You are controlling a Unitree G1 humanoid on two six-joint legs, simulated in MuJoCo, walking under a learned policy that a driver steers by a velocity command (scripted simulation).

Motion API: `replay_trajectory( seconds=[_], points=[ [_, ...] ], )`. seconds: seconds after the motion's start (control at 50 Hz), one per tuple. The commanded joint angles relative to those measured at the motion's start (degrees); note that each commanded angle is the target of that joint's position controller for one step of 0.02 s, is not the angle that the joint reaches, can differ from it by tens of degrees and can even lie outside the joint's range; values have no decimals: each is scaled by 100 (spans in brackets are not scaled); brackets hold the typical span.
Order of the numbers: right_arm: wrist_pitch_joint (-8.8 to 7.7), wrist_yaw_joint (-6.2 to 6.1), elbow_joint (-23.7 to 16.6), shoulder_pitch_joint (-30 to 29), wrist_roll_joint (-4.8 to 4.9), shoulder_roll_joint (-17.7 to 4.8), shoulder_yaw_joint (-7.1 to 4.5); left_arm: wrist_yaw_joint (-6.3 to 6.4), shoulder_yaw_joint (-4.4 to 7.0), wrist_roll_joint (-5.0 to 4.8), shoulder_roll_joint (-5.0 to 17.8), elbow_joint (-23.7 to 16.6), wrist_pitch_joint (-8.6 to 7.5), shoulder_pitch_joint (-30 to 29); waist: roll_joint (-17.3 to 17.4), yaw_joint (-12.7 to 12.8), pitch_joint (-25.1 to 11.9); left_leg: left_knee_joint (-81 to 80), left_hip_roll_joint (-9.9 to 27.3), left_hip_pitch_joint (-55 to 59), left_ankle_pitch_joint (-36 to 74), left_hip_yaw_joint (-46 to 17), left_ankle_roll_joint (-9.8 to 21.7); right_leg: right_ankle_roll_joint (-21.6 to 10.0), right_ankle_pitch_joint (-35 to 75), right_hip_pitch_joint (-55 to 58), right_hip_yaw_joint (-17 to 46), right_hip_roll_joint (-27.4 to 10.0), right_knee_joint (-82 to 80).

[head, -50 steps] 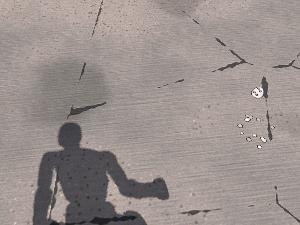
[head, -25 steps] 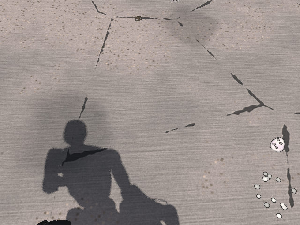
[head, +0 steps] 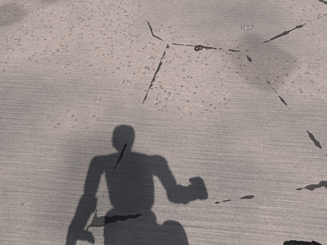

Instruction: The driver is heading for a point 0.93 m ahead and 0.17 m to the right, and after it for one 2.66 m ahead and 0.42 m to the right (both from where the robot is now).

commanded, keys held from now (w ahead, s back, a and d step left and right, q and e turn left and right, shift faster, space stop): w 0.02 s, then w+e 0.66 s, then w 0.12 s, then w+q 0.20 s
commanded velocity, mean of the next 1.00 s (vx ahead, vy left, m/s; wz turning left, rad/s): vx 0.50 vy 0.00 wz -0.31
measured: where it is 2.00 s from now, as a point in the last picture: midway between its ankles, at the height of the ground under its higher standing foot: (224, 154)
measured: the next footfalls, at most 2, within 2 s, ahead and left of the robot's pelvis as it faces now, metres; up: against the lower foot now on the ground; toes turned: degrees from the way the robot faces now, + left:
left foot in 0.08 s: +0.23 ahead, +0.14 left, +0.00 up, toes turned +1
right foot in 0.62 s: +0.48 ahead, -0.15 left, +0.00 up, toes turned -20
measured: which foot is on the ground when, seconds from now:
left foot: up 0.00-0.06, down 0.08-0.64, up 0.66-1.00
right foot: down 0.00-0.08, up 0.10-0.60, down 0.62-1.00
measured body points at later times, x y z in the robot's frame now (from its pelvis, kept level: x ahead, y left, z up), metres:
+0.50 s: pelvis +0.27 +0.03 +0.00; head +0.29 +0.01 +0.45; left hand +0.49 +0.24 -0.11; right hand +0.25 -0.26 -0.13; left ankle +0.19 +0.14 -0.74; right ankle +0.41 -0.16 -0.69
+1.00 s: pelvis +0.53 -0.09 +0.00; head +0.55 -0.11 +0.45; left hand +0.70 +0.14 -0.11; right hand +0.60 -0.40 -0.11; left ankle +0.78 +0.00 -0.68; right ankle +0.44 -0.14 -0.74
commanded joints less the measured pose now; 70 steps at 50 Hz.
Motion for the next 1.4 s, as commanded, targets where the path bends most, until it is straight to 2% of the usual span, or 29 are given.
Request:
replay_trajectory(
  seconds=[0.02,0.08,0.1,0.12,0.14,0.16,0.2,0.3,0.52,0.58,0.62,0.64,0.66,0.68,0.7,0.74,0.82,0.96,1.06,1.12,1.16,1.18,1.2,1.22,1.24,1.26,1.28,1.3,1.4],
  points=[
    [-149,96,-572,-608,21,-481,-96,57,236,-28,1022,-100,56,201,-672,-113,254,-305,-145,-21,-408,81,185,-807,2413,253,791,-1773,73],
    [-198,33,-137,1057,-51,-1031,-371,81,188,-17,954,-165,113,-30,-625,-1025,-772,-485,-328,2660,-393,192,565,-487,3883,-350,565,-1311,1965],
    [-179,-43,21,2142,-138,-1499,-494,82,55,139,625,-348,88,-17,131,-1368,-1734,-256,894,4486,-176,-1119,933,-256,2000,-1628,284,-856,3850],
    [-130,-12,134,2218,-131,-1685,-513,35,-96,28,41,-344,-35,759,1641,-933,-2414,-947,1990,5997,-1320,-3579,1722,-15,-1709,-3665,463,-12,5518],
    [-117,-23,61,2128,-80,-1099,-374,21,70,-117,755,-265,-101,344,883,-1182,-1965,-1253,1799,5613,-2086,-3510,1496,-43,-1725,-4237,1016,-331,6105],
    [-128,-55,27,1742,-67,-892,-302,15,143,-194,944,-435,-128,-163,631,-1135,-1136,-1403,1627,4841,-1965,-2622,1235,-80,-1175,-4515,895,-573,6136],
    [-167,-38,0,1066,-120,-585,-209,75,180,-89,789,-459,-50,-462,152,-787,-359,-1869,1193,3440,-1312,-1532,1020,-30,-345,-4110,787,-957,5656],
    [-295,-77,185,813,-186,-635,-265,85,185,-85,402,-567,247,-391,195,-405,15,-2459,1075,2604,-323,-254,1062,135,421,-3909,860,-1183,5124],
    [-25,-244,544,1484,-28,-1061,-419,-260,79,-14,226,-1370,204,-2041,6,-898,495,-2156,1190,3938,742,1170,761,-98,1474,-4204,50,-893,2505],
    [105,-286,491,1313,44,-1286,-483,-313,214,-28,488,-1464,235,-1676,293,-525,95,-1107,1224,4245,3262,1391,569,-413,592,-3334,-411,-404,2445],
    [181,-313,432,1135,74,-1315,-465,-241,520,-64,1010,-1117,249,-161,207,327,-700,996,896,3620,3616,1607,270,-790,825,-1188,-498,85,1914],
    [117,-311,301,1269,-111,-977,-342,-103,708,-58,1599,-962,311,562,-699,470,-1203,2864,576,2040,1069,1615,-19,-1160,1019,515,1053,-848,1831],
    [-93,-242,-41,1622,-163,-283,-124,-115,724,-61,2010,-1136,245,180,-1829,-231,-1803,4750,-787,-302,-3574,645,-336,-2372,-62,2035,4608,-2136,847],
    [-331,-141,-105,999,70,-807,-207,-159,559,-8,1481,-1217,177,344,-971,208,-2009,5055,-559,-953,-3510,-444,-165,-2198,-273,2190,4830,-2208,339],
    [-430,-87,-174,710,234,-888,-224,-152,465,19,1129,-1156,112,187,-781,166,-1294,4828,-274,-1253,-3027,-356,-1,-1921,110,1644,3856,-2072,386],
    [-403,-169,26,661,-31,-863,-262,-144,298,16,606,-1257,60,-588,-135,-296,-495,3755,236,-543,-2241,-251,74,-1413,1297,4,2432,-1526,327],
    [-129,-144,111,980,-77,-708,-260,-53,287,98,730,-1273,-22,-710,-389,-626,-339,2989,380,93,-1720,-161,-180,-1486,2422,-1048,1669,-1379,-93],
    [-109,-34,-107,-50,14,-475,-118,46,256,122,837,-981,-81,-324,-531,-142,104,724,194,-122,625,79,-122,-959,2035,-789,549,-1170,-498],
    [-137,140,-367,-520,68,-494,-81,59,280,109,876,-701,-7,-58,-480,41,404,58,-64,-588,293,57,143,-852,2400,318,287,-1593,-291],
    [-142,248,-439,-272,31,-607,-128,135,319,84,1009,-712,98,-224,-659,-209,141,-25,-382,-167,-533,355,408,-656,4447,772,50,-1700,442],
    [-93,224,-252,725,0,-959,-318,215,335,80,1130,-787,194,-415,-772,-779,-533,-70,-827,1205,-845,688,653,-442,6176,682,-216,-1520,1902],
    [-68,163,-92,1579,-2,-1266,-463,262,298,91,1090,-858,200,-449,-552,-1210,-1008,-192,-650,2714,-501,225,906,-228,5497,-233,-362,-1331,3244],
    [-46,94,-58,2198,-18,-1873,-622,205,116,226,556,-1067,67,140,685,-1036,-1842,-104,799,5064,-663,-2252,1870,162,2316,-2545,-383,-526,5538],
    [-63,110,-42,2295,53,-1594,-516,89,-1,206,387,-1081,-140,105,1097,-1031,-2425,-1166,1453,6051,-1540,-4628,2446,259,-1642,-4030,550,262,6631],
    [-45,77,-105,2075,8,-1263,-421,-9,107,-40,829,-1215,-296,-476,665,-1209,-1760,-1327,1275,5666,-1578,-3958,2079,139,-1410,-4614,985,-143,6895],
    [-31,44,-240,1630,-28,-1120,-373,-27,94,-95,870,-1365,-367,-874,207,-1083,-1071,-1315,1096,4757,-752,-3137,1848,88,-980,-4625,877,-396,6572],
    [-14,37,-359,1239,-43,-1026,-331,10,116,35,863,-1384,-367,-996,-269,-834,-589,-1315,917,3757,522,-2510,1736,146,-791,-4334,766,-574,6123],
    [2,17,-450,1023,-75,-941,-298,62,180,157,943,-1400,-300,-942,-349,-615,-412,-1341,764,3036,1505,-2060,1677,223,-727,-3871,723,-712,5781],
    [36,-98,-465,827,-91,-1072,-313,193,82,181,521,-1368,29,-551,126,-308,-542,-1445,260,1906,3118,-834,1492,565,187,-3045,374,-634,4139]
  ],
)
